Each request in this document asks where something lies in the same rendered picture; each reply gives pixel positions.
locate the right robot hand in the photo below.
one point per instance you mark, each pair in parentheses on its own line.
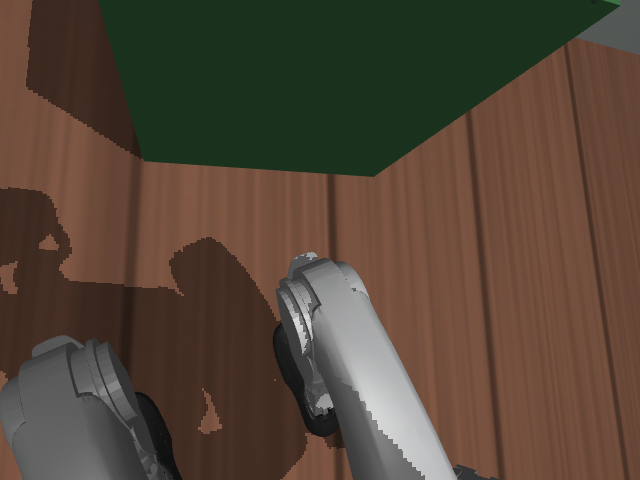
(465,473)

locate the left robot foot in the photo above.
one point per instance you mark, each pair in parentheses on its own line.
(160,436)

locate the right robot foot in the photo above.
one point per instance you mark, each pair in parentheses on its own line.
(321,425)

